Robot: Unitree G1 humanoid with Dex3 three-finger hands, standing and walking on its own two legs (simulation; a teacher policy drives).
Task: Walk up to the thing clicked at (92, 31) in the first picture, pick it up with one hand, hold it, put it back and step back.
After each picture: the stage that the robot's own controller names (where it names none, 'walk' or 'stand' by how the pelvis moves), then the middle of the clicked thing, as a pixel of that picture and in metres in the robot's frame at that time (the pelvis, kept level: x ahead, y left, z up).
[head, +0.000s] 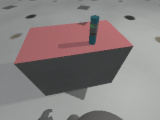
stand; (93, 31) +0.74 +0.03 +0.13
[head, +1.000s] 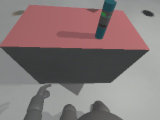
walk; (103, 22) +0.66 -0.03 +0.18
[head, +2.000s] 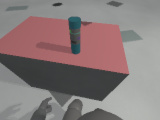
walk; (75, 38) +0.51 +0.17 +0.17
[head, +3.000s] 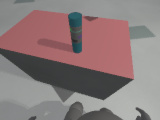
stand; (76, 36) +0.50 +0.15 +0.17
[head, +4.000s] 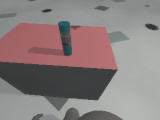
walk; (66, 40) +0.52 +0.22 +0.16
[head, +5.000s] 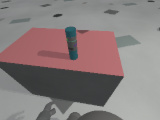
walk; (72, 45) +0.51 +0.17 +0.15
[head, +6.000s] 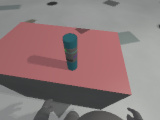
stand; (71, 55) +0.39 +0.15 +0.13
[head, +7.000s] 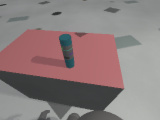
stand; (68, 53) +0.43 +0.19 +0.13
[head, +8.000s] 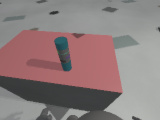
stand; (64, 56) +0.40 +0.20 +0.13
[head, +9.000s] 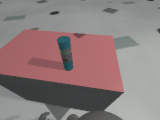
stand; (66, 55) +0.40 +0.20 +0.13
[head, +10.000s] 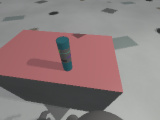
stand; (65, 56) +0.40 +0.20 +0.13
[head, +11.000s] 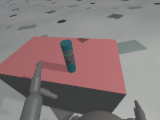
rise first; (69, 58) +0.40 +0.20 +0.13
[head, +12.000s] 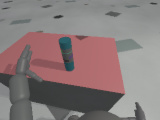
go down; (67, 56) +0.40 +0.19 +0.14
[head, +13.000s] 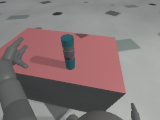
go down; (69, 54) +0.41 +0.18 +0.14
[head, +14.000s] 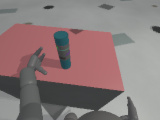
close in; (64, 53) +0.40 +0.19 +0.15
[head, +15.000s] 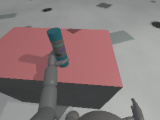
close; (59, 50) +0.42 +0.21 +0.16
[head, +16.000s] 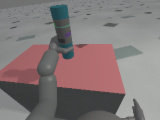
lift; (64, 36) +0.34 +0.15 +0.36
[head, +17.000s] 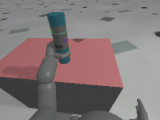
hold; (61, 41) +0.35 +0.18 +0.31
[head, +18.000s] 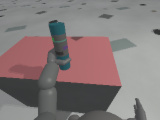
hold; (61, 48) +0.35 +0.18 +0.26
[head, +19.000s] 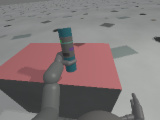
hold; (68, 51) +0.36 +0.16 +0.26
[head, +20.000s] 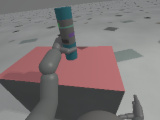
crouch; (68, 36) +0.33 +0.14 +0.37
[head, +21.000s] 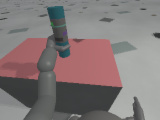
crouch; (60, 35) +0.39 +0.19 +0.33
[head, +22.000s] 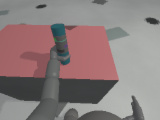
lower; (62, 46) +0.45 +0.18 +0.16
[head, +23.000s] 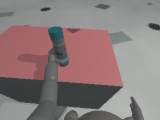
lower; (60, 49) +0.42 +0.21 +0.17
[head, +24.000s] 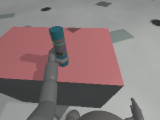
lower; (60, 49) +0.42 +0.20 +0.17
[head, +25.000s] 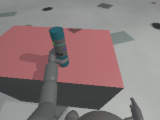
lower; (60, 49) +0.42 +0.21 +0.17
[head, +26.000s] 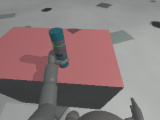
loosen; (60, 50) +0.41 +0.20 +0.17
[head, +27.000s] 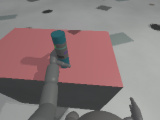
withdraw; (62, 52) +0.41 +0.20 +0.16
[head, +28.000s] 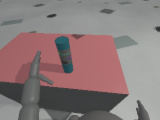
sink last; (65, 57) +0.38 +0.19 +0.16
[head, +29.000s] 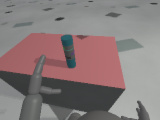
stand; (69, 53) +0.43 +0.20 +0.15
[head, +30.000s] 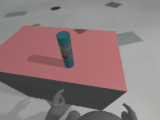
stand; (66, 52) +0.40 +0.19 +0.15
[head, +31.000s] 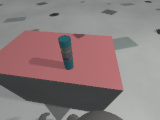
stand; (67, 54) +0.41 +0.19 +0.13
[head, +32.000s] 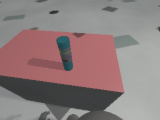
stand; (66, 55) +0.40 +0.19 +0.13
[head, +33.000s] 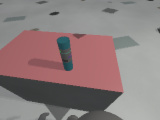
stand; (66, 56) +0.40 +0.19 +0.13
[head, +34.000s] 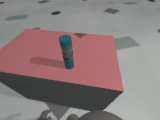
stand; (67, 54) +0.42 +0.19 +0.13
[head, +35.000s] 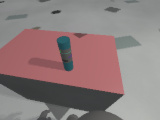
stand; (66, 56) +0.40 +0.19 +0.13
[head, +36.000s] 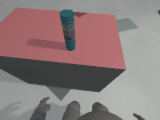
walk; (69, 33) +0.51 +0.18 +0.15
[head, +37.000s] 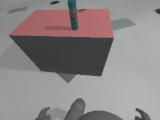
walk; (73, 16) +0.84 +0.25 +0.15
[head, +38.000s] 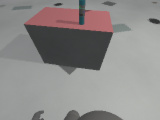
stand; (81, 12) +1.06 +0.17 +0.14
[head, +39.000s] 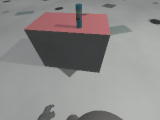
stand; (78, 17) +1.04 +0.22 +0.13
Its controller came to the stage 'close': yes
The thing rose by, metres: 0.23
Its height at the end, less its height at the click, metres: +0.00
